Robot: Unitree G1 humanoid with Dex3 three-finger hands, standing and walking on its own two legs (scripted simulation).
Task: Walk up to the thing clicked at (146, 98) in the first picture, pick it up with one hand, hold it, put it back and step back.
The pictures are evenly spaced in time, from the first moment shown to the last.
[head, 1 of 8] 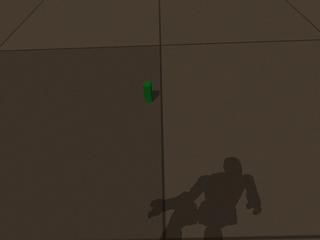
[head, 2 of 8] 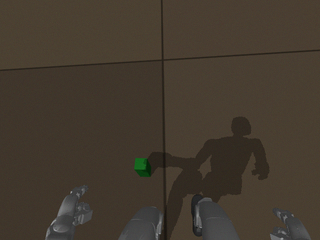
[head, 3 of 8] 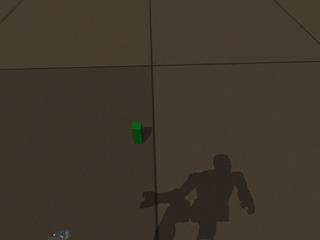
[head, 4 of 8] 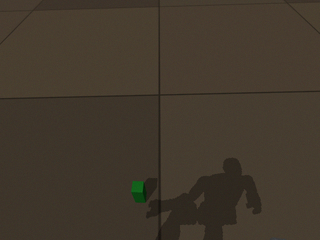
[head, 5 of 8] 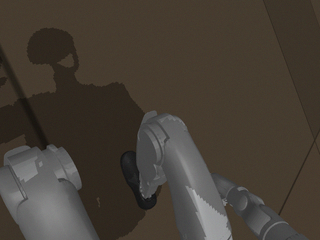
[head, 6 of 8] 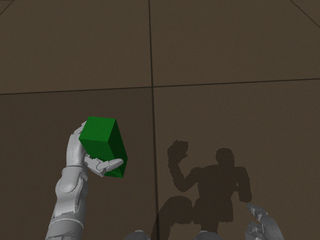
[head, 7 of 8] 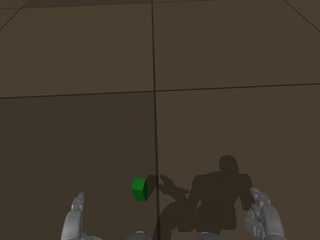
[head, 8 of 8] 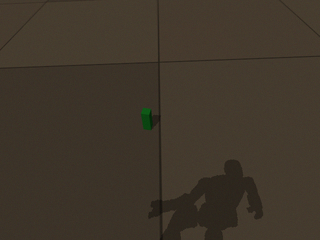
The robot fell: no
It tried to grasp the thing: yes
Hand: left
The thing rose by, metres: 0.68
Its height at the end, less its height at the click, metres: +0.00
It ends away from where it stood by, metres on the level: 0.02
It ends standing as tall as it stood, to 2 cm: yes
